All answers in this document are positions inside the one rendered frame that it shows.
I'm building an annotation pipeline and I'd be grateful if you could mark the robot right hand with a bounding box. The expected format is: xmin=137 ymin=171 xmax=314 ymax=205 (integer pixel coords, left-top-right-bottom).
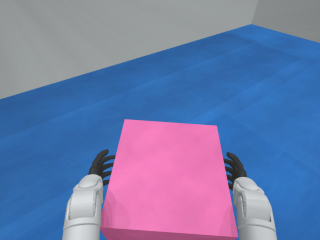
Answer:
xmin=223 ymin=152 xmax=247 ymax=190

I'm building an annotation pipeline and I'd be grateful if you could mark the robot left forearm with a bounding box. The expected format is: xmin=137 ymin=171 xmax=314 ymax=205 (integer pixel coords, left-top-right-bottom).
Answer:
xmin=62 ymin=174 xmax=104 ymax=240

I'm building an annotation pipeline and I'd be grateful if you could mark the robot left hand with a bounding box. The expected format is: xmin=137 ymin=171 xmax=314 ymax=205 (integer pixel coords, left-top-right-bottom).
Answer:
xmin=88 ymin=149 xmax=116 ymax=187

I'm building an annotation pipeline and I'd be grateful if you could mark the robot right forearm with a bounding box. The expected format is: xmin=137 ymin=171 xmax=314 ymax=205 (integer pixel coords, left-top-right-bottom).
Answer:
xmin=232 ymin=177 xmax=277 ymax=240

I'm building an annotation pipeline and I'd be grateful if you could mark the carton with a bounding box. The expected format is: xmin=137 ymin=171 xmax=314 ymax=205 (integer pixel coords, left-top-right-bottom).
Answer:
xmin=100 ymin=119 xmax=239 ymax=240

